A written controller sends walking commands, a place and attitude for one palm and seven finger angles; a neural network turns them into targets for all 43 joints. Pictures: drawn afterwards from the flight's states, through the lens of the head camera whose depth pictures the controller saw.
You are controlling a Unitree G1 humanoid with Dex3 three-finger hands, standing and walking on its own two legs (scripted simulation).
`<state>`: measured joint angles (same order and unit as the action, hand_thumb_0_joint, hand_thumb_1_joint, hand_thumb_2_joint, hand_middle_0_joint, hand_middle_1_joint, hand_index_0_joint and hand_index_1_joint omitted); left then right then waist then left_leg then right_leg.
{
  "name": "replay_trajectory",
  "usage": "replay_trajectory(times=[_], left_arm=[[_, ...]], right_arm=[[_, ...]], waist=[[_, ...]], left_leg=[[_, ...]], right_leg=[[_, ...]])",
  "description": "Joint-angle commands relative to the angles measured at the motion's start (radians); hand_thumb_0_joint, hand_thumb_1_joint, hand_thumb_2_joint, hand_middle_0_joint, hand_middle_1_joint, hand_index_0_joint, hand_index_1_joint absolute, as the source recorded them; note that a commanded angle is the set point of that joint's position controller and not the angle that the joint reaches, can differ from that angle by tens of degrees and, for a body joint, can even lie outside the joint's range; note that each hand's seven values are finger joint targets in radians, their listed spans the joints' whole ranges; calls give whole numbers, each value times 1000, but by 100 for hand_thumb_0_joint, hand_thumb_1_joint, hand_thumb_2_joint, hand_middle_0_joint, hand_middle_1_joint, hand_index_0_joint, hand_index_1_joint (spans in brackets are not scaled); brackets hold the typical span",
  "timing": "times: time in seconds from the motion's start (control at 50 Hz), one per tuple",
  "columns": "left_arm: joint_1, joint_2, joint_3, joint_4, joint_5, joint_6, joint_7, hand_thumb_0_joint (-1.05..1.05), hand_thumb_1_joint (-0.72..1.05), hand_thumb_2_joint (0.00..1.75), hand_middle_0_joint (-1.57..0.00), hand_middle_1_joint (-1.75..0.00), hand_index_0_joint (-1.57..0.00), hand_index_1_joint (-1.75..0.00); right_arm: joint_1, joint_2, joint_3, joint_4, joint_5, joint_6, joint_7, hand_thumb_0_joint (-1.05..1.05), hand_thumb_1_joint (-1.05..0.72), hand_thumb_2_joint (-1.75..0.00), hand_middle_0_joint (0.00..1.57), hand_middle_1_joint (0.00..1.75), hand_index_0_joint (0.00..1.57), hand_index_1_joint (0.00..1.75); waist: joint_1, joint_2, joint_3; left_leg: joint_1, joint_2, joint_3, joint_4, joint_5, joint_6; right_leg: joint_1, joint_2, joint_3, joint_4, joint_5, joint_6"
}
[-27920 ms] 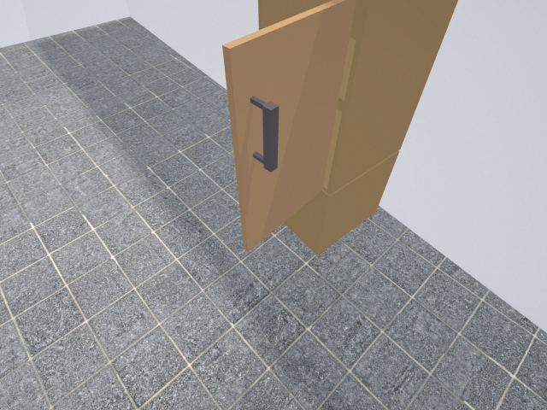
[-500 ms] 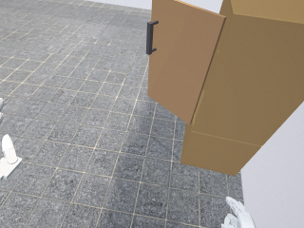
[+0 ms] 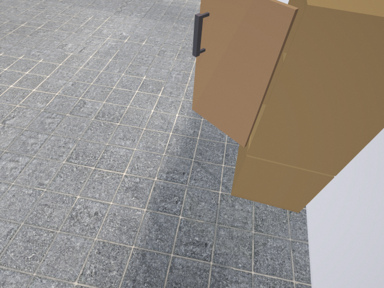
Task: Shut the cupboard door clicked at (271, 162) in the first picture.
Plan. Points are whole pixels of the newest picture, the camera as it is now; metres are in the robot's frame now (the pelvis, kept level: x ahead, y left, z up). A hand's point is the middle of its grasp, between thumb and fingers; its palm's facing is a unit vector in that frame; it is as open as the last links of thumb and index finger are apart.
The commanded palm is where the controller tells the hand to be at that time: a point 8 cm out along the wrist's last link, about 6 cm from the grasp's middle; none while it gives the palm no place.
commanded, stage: let the arm hang, fingers relaxed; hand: left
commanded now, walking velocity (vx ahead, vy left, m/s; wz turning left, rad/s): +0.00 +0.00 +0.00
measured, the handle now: (201, 34) +0.95 +0.02 +0.07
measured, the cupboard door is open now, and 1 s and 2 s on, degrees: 59 59 59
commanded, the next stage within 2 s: look to check the result in 0.74 s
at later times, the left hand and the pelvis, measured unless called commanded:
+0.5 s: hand out of the picture -0.01 +0.17 -0.17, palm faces +0.02 -0.98 -0.18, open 7.4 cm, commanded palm none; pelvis -0.01 +0.01 +0.00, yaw -1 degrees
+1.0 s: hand out of the picture +0.00 +0.19 -0.17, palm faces +0.00 -0.98 -0.22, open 7.4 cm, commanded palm none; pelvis +0.00 +0.00 +0.01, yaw -1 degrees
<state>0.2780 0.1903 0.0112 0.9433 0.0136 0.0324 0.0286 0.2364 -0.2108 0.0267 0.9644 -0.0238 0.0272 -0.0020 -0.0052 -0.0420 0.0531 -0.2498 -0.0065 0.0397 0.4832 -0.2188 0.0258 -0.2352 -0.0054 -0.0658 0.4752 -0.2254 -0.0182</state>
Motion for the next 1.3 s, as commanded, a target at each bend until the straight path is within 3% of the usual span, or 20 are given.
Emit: replay_trajectory(times=[0.0, 0.08, 0.22, 0.54, 0.64, 0.8, 0.9, 1.0, 1.28], left_arm=[[21, 130, 25, 22, -2, -41, -5, 0, 90, 90, -20, -30, -20, -30], [35, 117, 18, 99, -4, -43, -3, 0, 90, 90, -20, -30, -20, -30], [77, 84, 19, 161, -2, -38, 2, 0, 90, 90, -20, -30, -20, -30], [91, 40, 23, 163, 3, -41, 8, 0, 90, 90, -20, -30, -20, -30], [85, 53, 25, 159, 5, -44, 6, 0, 90, 90, -20, -30, -20, -30], [58, 84, 27, 161, 2, -55, 4, 0, 90, 90, -20, -30, -20, -30], [33, 107, 29, 165, 2, -52, 1, 0, 90, 90, -20, -30, -20, -30], [11, 139, 32, 162, 2, -55, -2, 0, 90, 90, -20, -30, -20, -30], [-80, 217, 36, 149, -1, -66, -8, 0, 90, 90, -20, -30, -20, -30]], right_arm=[[20, -88, -38, -8, 2, -20, -16, 0, -90, -90, 20, 30, 20, 30], [85, -77, -42, 51, 7, -19, -22, 0, -90, -90, 20, 30, 20, 30], [152, -52, -44, 100, 6, -22, -31, 0, -90, -90, 20, 30, 20, 30], [165, -14, -47, 116, 5, -30, -32, 0, -90, -90, 20, 30, 20, 30], [148, -27, -52, 108, 6, -31, -31, 0, -90, -90, 20, 30, 20, 30], [118, -61, -54, 105, 9, -38, -32, 0, -90, -90, 20, 30, 20, 30], [93, -86, -55, 107, 9, -38, -31, 0, -90, -90, 20, 30, 20, 30], [67, -114, -58, 105, 9, -39, -28, 0, -90, -90, 20, 30, 20, 30], [-24, -190, -60, 106, 9, -48, -24, 0, -90, -90, 20, 30, 20, 30]], waist=[[1, 154, -50], [-5, 77, 4], [-1, 25, 33], [0, 66, 66], [-1, 72, 66], [-4, 46, 18], [-4, 59, 42], [-4, 43, 19], [-1, 54, -22]], left_leg=[[-3, 85, -102, -142, -49, 0], [-4, 94, -103, -162, -71, 4], [-29, 99, -110, -190, -116, 16], [-53, 101, -123, -216, -131, 14], [-44, 99, -120, -214, -132, 15], [26, 105, -104, -192, -24, 13], [22, 111, -112, -212, -50, 12], [42, 107, -103, -202, -27, 10], [96, 123, -106, -206, 111, 2]], right_leg=[[57, -102, 146, -170, -40, -33], [28, -97, 137, -195, -81, -32], [19, -86, 124, -180, -108, -26], [-5, -75, 116, -150, -56, -18], [-8, -79, 120, -159, -59, -18], [8, -90, 131, -168, -8, -24], [9, -88, 131, -174, -22, -23], [24, -97, 141, -190, -32, -26], [86, -114, 136, -199, 100, -31]])
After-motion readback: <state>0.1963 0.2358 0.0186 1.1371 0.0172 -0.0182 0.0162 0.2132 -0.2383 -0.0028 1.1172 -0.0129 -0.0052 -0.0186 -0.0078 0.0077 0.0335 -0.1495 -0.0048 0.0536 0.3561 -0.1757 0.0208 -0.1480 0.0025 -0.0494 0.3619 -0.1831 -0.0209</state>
